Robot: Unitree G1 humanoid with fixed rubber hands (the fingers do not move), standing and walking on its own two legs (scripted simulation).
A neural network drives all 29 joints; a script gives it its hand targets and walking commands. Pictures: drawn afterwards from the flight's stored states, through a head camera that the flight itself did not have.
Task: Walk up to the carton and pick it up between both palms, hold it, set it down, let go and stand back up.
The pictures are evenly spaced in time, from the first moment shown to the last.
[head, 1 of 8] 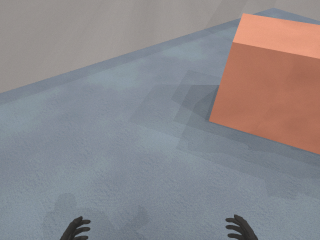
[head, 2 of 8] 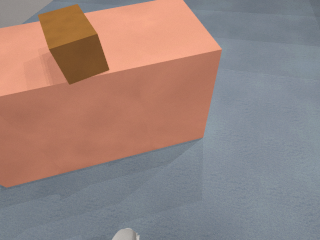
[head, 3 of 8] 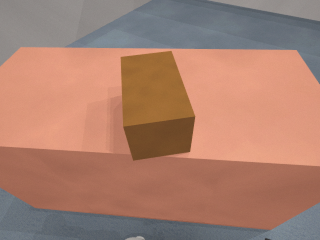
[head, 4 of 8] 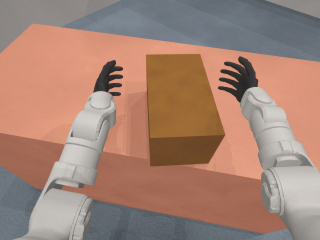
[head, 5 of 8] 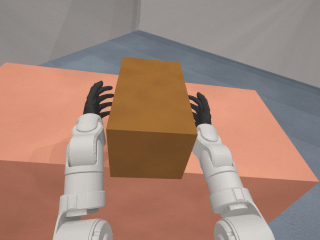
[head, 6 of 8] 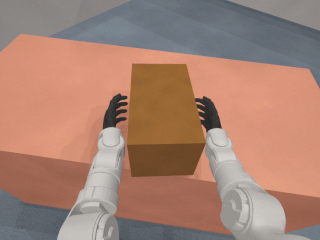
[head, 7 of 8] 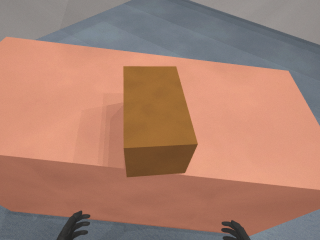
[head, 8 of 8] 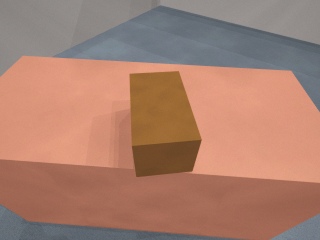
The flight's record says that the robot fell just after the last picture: no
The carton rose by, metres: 0.16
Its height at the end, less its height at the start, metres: +0.00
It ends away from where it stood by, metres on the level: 0.02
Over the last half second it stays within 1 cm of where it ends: yes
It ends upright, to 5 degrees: yes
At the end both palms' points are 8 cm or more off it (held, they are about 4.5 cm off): yes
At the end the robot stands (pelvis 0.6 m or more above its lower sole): yes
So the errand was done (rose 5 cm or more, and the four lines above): yes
